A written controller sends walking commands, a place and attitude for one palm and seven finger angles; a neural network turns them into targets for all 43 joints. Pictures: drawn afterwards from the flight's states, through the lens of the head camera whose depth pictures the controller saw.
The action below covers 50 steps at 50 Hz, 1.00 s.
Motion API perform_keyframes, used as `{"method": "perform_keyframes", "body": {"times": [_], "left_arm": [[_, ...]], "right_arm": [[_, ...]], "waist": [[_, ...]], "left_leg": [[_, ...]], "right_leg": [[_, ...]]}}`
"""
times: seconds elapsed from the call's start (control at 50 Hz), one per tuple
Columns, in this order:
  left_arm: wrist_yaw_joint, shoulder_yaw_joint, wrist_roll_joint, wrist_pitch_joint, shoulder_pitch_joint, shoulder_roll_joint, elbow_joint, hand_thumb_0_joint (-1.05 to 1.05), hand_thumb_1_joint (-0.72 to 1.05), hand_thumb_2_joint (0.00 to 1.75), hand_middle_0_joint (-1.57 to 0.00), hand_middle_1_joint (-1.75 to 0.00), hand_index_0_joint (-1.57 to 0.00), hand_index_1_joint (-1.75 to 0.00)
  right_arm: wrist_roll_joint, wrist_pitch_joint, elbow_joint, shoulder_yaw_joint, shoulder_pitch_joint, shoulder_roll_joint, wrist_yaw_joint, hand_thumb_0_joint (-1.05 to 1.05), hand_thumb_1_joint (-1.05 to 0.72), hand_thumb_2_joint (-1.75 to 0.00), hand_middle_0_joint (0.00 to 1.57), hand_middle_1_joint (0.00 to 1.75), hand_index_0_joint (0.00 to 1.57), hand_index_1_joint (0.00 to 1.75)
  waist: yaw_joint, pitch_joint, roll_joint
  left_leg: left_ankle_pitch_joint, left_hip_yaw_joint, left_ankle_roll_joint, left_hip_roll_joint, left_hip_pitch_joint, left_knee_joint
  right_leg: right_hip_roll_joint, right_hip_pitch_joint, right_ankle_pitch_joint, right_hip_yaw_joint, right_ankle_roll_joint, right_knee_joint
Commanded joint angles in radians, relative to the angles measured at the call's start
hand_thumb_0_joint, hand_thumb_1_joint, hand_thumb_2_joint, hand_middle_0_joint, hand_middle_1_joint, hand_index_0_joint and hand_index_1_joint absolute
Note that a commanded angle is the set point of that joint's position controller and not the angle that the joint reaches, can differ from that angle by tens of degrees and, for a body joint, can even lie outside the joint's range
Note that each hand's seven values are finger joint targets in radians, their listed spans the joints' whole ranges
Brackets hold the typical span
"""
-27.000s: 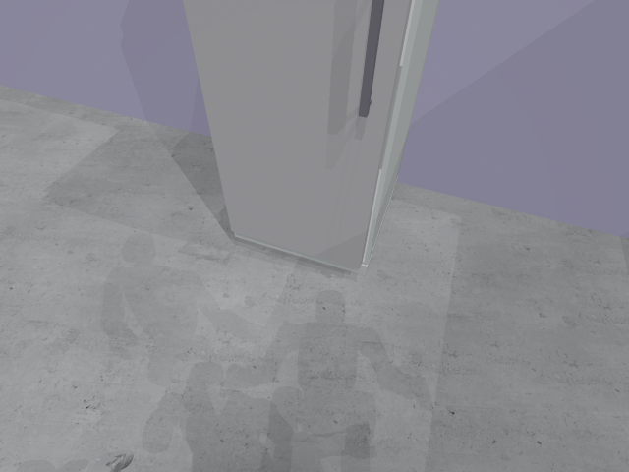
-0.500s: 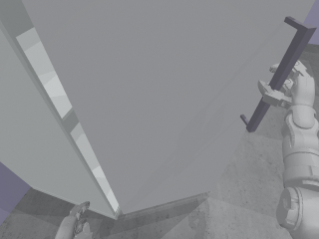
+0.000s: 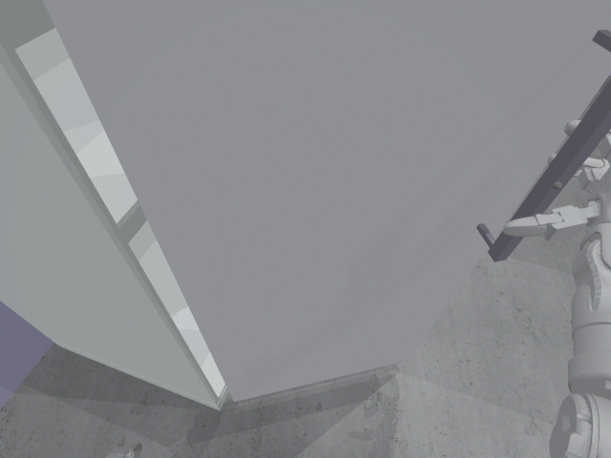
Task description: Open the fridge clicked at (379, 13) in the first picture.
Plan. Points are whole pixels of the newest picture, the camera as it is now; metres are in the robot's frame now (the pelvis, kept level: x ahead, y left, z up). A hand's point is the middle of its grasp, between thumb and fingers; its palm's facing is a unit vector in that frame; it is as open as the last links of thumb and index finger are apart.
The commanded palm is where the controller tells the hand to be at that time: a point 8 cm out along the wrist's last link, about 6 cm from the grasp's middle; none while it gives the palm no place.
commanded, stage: slip the hand off the handle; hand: right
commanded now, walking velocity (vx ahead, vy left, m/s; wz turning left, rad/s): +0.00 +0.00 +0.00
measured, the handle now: (541, 170) +0.47 -0.25 +0.16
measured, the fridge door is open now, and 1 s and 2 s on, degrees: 58 58 58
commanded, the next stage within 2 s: draw the hand back to the body in 1.28 s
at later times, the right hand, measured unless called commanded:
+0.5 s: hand out of the picture +0.42 -0.32 +0.17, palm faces +0.33 +0.93 -0.15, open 14.7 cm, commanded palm +0.39 -0.36 +0.17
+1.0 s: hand out of the picture +0.37 -0.33 +0.16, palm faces +0.33 +0.93 -0.15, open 14.7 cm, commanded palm +0.32 -0.37 +0.17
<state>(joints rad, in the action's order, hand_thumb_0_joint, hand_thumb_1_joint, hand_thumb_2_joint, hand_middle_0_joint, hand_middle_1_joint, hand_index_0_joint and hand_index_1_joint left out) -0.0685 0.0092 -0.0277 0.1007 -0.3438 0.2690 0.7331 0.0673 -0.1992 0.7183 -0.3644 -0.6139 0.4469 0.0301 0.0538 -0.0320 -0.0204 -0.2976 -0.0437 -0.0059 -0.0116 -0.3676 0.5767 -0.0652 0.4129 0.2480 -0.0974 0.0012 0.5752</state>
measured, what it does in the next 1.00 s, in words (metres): stands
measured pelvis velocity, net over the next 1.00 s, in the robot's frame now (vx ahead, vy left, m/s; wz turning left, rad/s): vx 0.01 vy -0.02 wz -0.01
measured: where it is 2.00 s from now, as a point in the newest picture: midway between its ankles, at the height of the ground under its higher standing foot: outside the picture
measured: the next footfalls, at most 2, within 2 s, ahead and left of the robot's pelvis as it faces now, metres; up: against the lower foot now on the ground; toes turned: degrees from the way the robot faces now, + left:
none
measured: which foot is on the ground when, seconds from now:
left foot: down 0.00-1.00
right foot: down 0.00-1.00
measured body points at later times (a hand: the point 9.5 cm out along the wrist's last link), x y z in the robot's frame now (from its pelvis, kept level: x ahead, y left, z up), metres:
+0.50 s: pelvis +0.01 -0.01 +0.00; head +0.05 -0.02 +0.45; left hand +0.12 +0.25 -0.11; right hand +0.40 -0.37 +0.18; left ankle +0.00 +0.11 -0.73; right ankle +0.02 -0.12 -0.73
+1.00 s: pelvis +0.01 -0.02 +0.00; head +0.03 -0.02 +0.45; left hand +0.12 +0.24 -0.11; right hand +0.35 -0.38 +0.17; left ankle +0.00 +0.11 -0.73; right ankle +0.02 -0.12 -0.73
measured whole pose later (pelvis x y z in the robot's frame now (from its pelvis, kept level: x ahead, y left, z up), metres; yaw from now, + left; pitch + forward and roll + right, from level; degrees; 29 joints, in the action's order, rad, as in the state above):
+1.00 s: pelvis +0.01 -0.02 +0.00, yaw -1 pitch +5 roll +1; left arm -0.11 -0.01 -0.04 0.07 -0.31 0.26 0.66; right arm 0.16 -0.13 0.47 -0.49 -0.35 0.51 0.19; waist 0.02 -0.06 -0.02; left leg -0.32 -0.05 0.02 -0.03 -0.35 0.58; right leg -0.05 0.42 0.29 -0.09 -0.02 0.62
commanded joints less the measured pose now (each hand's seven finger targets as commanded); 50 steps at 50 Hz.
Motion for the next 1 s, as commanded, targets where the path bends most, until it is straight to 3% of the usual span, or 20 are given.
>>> {"method": "perform_keyframes", "body": {"times": [0.0, 0.04, 0.08, 0.1, 0.14, 0.18, 0.2, 0.22, 0.28, 0.32, 0.36, 0.56, 0.6, 0.64, 0.68, 0.7, 0.76, 0.82, 0.94, 0.98], "left_arm": [[-0.021, 0.04, -0.005, 0.033, 0.027, 0.156, -0.111, 0.0, 0.9, 0.9, -0.2, -0.3, -0.2, -0.3], [-0.025, 0.041, -0.004, 0.031, 0.028, 0.156, -0.112, 0.0, 0.9, 0.9, -0.2, -0.3, -0.2, -0.3], [-0.026, 0.042, 0.0, 0.025, 0.025, 0.153, -0.117, 0.0, 0.9, 0.9, -0.2, -0.3, -0.2, -0.3], [-0.023, 0.04, -0.004, 0.024, 0.019, 0.148, -0.118, 0.0, 0.9, 0.9, -0.2, -0.3, -0.2, -0.3], [-0.022, 0.044, -0.004, 0.021, 0.015, 0.152, -0.124, 0.0, 0.9, 0.9, -0.2, -0.3, -0.2, -0.3], [-0.023, 0.043, -0.006, 0.014, 0.02, 0.151, -0.126, 0.0, 0.9, 0.9, -0.2, -0.3, -0.2, -0.3], [-0.02, 0.042, -0.011, 0.013, 0.015, 0.152, -0.126, 0.0, 0.9, 0.9, -0.2, -0.3, -0.2, -0.3], [-0.021, 0.043, -0.013, 0.009, 0.017, 0.159, -0.13, 0.0, 0.9, 0.9, -0.2, -0.3, -0.2, -0.3], [-0.029, 0.038, -0.016, -0.001, 0.027, 0.162, -0.131, 0.0, 0.9, 0.9, -0.2, -0.3, -0.2, -0.3], [-0.03, 0.04, -0.016, -0.003, 0.021, 0.163, -0.14, 0.0, 0.9, 0.9, -0.2, -0.3, -0.2, -0.3], [-0.031, 0.039, -0.013, -0.003, 0.025, 0.158, -0.143, 0.0, 0.9, 0.9, -0.2, -0.3, -0.2, -0.3], [-0.044, 0.031, -0.006, -0.022, -0.006, 0.174, -0.124, 0.0, 0.9, 0.9, -0.2, -0.3, -0.2, -0.3], [-0.039, 0.035, -0.006, -0.024, -0.01, 0.172, -0.137, 0.0, 0.9, 0.9, -0.2, -0.3, -0.2, -0.3], [-0.036, 0.037, -0.009, -0.025, -0.004, 0.169, -0.15, 0.0, 0.9, 0.9, -0.2, -0.3, -0.2, -0.3], [-0.037, 0.038, -0.009, -0.03, 0.002, 0.171, -0.159, 0.0, 0.9, 0.9, -0.2, -0.3, -0.2, -0.3], [-0.036, 0.037, -0.012, -0.028, 0.003, 0.171, -0.165, 0.0, 0.9, 0.9, -0.2, -0.3, -0.2, -0.3], [-0.038, 0.04, -0.015, -0.02, 0.026, 0.168, -0.188, 0.0, 0.9, 0.9, -0.2, -0.3, -0.2, -0.3], [-0.039, 0.038, -0.013, -0.009, 0.047, 0.155, -0.203, 0.0, 0.9, 0.9, -0.2, -0.3, -0.2, -0.3], [-0.053, 0.026, -0.017, 0.022, 0.1, 0.144, -0.209, 0.0, 0.9, 0.9, -0.2, -0.3, -0.2, -0.3], [-0.062, 0.021, -0.02, 0.028, 0.109, 0.142, -0.201, 0.0, 0.9, 0.9, -0.2, -0.3, -0.2, -0.3]], "right_arm": [[-0.002, -0.044, -0.202, -0.1, -0.469, 0.362, -0.011, 0.0, 0.55, -0.2, 0.25, 1.15, 0.25, 1.15], [-0.005, -0.044, -0.185, -0.113, -0.47, 0.383, 0.003, 0.0, 0.55, -0.2, 0.25, 1.15, 0.25, 1.15], [-0.01, -0.062, -0.217, -0.108, -0.474, 0.382, 0.019, 0.0, 0.55, -0.2, 0.25, 1.15, 0.25, 1.15], [-0.012, -0.066, -0.202, -0.079, -0.468, 0.354, 0.034, 0.0, 0.55, -0.2, 0.25, 1.15, 0.25, 1.15], [-0.002, -0.074, -0.208, -0.084, -0.45, 0.36, 0.059, 0.0, 0.55, -0.2, 0.25, 1.15, 0.25, 1.15], [0.018, -0.069, -0.207, -0.062, -0.426, 0.321, 0.077, 0.0, 0.55, -0.2, 0.25, 1.15, 0.25, 1.15], [0.027, -0.055, -0.167, -0.065, -0.395, 0.314, 0.088, 0.0, 0.55, -0.2, 0.25, 1.15, 0.25, 1.15], [0.035, -0.047, -0.17, -0.084, -0.385, 0.342, 0.097, 0.0, 0.55, -0.2, 0.25, 1.15, 0.25, 1.15], [0.038, -0.025, -0.166, -0.086, -0.413, 0.357, 0.105, 0.0, 0.55, -0.2, 0.25, 1.15, 0.25, 1.15], [0.034, -0.025, -0.177, -0.096, -0.424, 0.376, 0.11, 0.0, 0.55, -0.2, 0.25, 1.15, 0.25, 1.15], [0.029, -0.043, -0.221, -0.09, -0.462, 0.381, 0.112, 0.0, 0.55, -0.2, 0.25, 1.15, 0.25, 1.15], [0.019, -0.072, -0.058, -0.146, -0.495, 0.491, 0.167, 0.0, 0.55, -0.2, 0.25, 1.15, 0.25, 1.15], [0.032, -0.082, -0.08, -0.14, -0.431, 0.465, 0.183, 0.0, 0.55, -0.2, 0.25, 1.15, 0.25, 1.15], [0.051, -0.077, -0.116, -0.125, -0.383, 0.43, 0.196, 0.0, 0.55, -0.2, 0.25, 1.15, 0.25, 1.15], [0.07, -0.068, -0.142, -0.157, -0.301, 0.439, 0.195, 0.0, 0.55, -0.2, 0.25, 1.15, 0.25, 1.15], [0.077, -0.059, -0.157, -0.16, -0.286, 0.433, 0.197, 0.0, 0.55, -0.2, 0.25, 1.15, 0.25, 1.15], [0.087, -0.045, -0.275, -0.201, -0.238, 0.461, 0.185, 0.0, 0.55, -0.2, 0.25, 1.15, 0.25, 1.15], [0.091, -0.035, -0.411, -0.207, -0.164, 0.441, 0.16, 0.0, 0.55, -0.2, 0.25, 1.15, 0.25, 1.15], [0.112, 0.017, -0.502, -0.206, -0.047, 0.402, 0.147, 0.0, 0.55, -0.2, 0.25, 1.15, 0.25, 1.15], [0.115, 0.034, -0.512, -0.194, -0.06, 0.392, 0.147, 0.0, 0.55, -0.2, 0.25, 1.15, 0.25, 1.15]], "waist": [[-0.007, -0.281, 0.028], [-0.011, -0.302, 0.026], [-0.019, -0.344, -0.054], [-0.008, -0.355, -0.054], [-0.015, -0.38, -0.064], [-0.013, -0.359, -0.079], [-0.014, -0.345, -0.05], [-0.019, -0.336, -0.028], [-0.012, -0.287, -0.045], [-0.01, -0.315, -0.027], [-0.009, -0.348, -0.067], [0.001, -0.336, -0.076], [-0.018, -0.378, -0.089], [-0.022, -0.372, -0.086], [-0.04, -0.352, -0.091], [-0.037, -0.35, -0.059], [-0.052, -0.357, -0.07], [-0.062, -0.374, -0.11], [-0.068, -0.29, -0.109], [-0.061, -0.254, -0.095]], "left_leg": [[0.272, 0.038, 0.006, 0.016, 0.059, -0.091], [0.277, 0.04, 0.007, 0.012, 0.061, -0.084], [0.313, 0.034, -0.004, 0.013, 0.071, -0.065], [0.322, 0.031, -0.005, 0.019, 0.051, -0.062], [0.337, 0.025, -0.009, 0.024, 0.042, -0.052], [0.347, 0.018, -0.011, 0.023, 0.032, -0.053], [0.346, 0.015, -0.01, 0.026, 0.02, -0.055], [0.344, 0.012, -0.01, 0.025, 0.023, -0.056], [0.318, 0.011, -0.01, 0.021, 0.006, -0.061], [0.313, 0.011, -0.008, 0.023, -0.001, -0.059], [0.302, 0.013, -0.01, 0.025, -0.009, -0.054], [0.242, 0.009, -0.013, 0.026, -0.052, -0.046], [0.266, 0.005, -0.018, 0.029, -0.032, -0.037], [0.263, 0.0, -0.017, 0.033, -0.04, -0.039], [0.259, -0.002, -0.02, 0.033, -0.022, -0.042], [0.262, -0.003, -0.016, 0.035, -0.022, -0.043], [0.25, -0.004, -0.015, 0.035, -0.002, -0.043], [0.256, -0.007, -0.016, 0.037, 0.006, -0.042], [0.196, -0.009, -0.013, 0.032, 0.009, -0.061], [0.169, -0.009, -0.014, 0.029, 0.005, -0.074]], "right_leg": [[0.05, -0.161, -0.185, 0.039, -0.052, -0.038], [0.052, -0.164, -0.186, 0.035, -0.051, -0.029], [0.055, -0.197, -0.237, 0.043, -0.05, -0.018], [0.053, -0.223, -0.256, 0.046, -0.048, -0.011], [0.049, -0.249, -0.295, 0.054, -0.044, 0.0], [0.048, -0.256, -0.317, 0.061, -0.044, 0.003], [0.046, -0.25, -0.316, 0.062, -0.042, 0.004], [0.043, -0.239, -0.313, 0.066, -0.041, 0.0], [0.046, -0.211, -0.282, 0.067, -0.043, -0.002], [0.045, -0.222, -0.289, 0.07, -0.042, 0.0], [0.045, -0.253, -0.298, 0.076, -0.04, 0.005], [0.04, -0.212, -0.257, 0.091, -0.037, 0.018], [0.039, -0.23, -0.297, 0.094, -0.035, 0.02], [0.035, -0.243, -0.305, 0.096, -0.034, 0.019], [0.033, -0.226, -0.3, 0.094, -0.034, 0.01], [0.033, -0.22, -0.295, 0.093, -0.036, 0.007], [0.032, -0.221, -0.287, 0.094, -0.036, -0.006], [0.028, -0.266, -0.325, 0.096, -0.035, -0.01], [0.03, -0.234, -0.226, 0.094, -0.033, -0.039], [0.029, -0.224, -0.183, 0.096, -0.034, -0.044]]}}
